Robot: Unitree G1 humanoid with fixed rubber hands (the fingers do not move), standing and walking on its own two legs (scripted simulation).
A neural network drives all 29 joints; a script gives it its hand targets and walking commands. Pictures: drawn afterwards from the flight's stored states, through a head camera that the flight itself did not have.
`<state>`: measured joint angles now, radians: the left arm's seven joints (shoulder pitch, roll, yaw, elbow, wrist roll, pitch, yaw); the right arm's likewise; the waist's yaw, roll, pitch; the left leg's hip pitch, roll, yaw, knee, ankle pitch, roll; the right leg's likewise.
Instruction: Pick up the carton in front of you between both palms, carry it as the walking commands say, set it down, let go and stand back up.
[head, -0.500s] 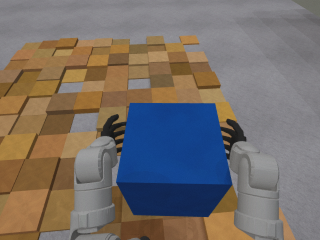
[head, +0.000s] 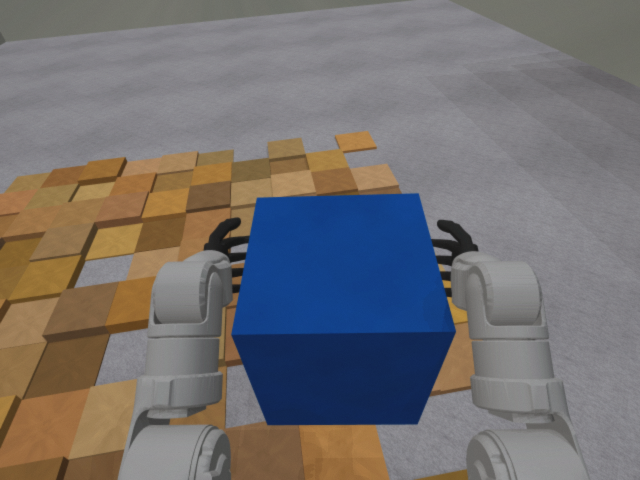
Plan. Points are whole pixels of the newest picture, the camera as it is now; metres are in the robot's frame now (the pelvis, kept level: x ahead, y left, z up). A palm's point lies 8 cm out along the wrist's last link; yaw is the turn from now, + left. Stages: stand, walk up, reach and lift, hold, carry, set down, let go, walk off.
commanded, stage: carry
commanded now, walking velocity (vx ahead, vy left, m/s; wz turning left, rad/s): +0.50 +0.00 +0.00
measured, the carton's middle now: (339, 314) +0.32 +0.00 +0.06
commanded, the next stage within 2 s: none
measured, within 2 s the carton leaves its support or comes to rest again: neither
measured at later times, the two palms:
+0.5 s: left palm (265, 149) +0.69 +0.13 +0.11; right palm (418, 151) +0.66 -0.17 +0.10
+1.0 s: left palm (277, 66) +1.03 +0.13 +0.16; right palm (393, 56) +1.06 -0.17 +0.16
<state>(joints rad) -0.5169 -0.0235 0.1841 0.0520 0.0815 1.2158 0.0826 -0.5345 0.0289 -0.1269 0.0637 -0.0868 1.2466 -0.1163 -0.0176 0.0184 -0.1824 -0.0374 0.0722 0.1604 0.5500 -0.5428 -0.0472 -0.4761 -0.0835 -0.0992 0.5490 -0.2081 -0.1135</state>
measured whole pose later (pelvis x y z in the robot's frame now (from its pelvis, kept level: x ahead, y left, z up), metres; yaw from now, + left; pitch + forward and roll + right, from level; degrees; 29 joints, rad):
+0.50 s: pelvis +0.31 +0.00 +0.01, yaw -1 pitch +6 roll +2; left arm -0.62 0.01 0.27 -0.01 0.03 1.18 0.11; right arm -0.62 0.06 -0.16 0.03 -0.07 1.16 -0.16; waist -0.08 -0.04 0.01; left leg -0.42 -0.04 0.14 0.62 -0.09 0.29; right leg -0.46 0.04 -0.02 1.25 -0.41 -0.05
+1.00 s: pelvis +0.66 -0.05 +0.01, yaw -1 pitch +6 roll +2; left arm -0.81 0.00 0.29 0.01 0.03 1.30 0.15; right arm -0.87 0.02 -0.29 0.04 -0.09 1.33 -0.14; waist 0.11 0.00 0.01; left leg -0.77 0.01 0.03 0.95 -0.24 0.03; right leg -0.20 0.05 -0.07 0.44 -0.35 -0.10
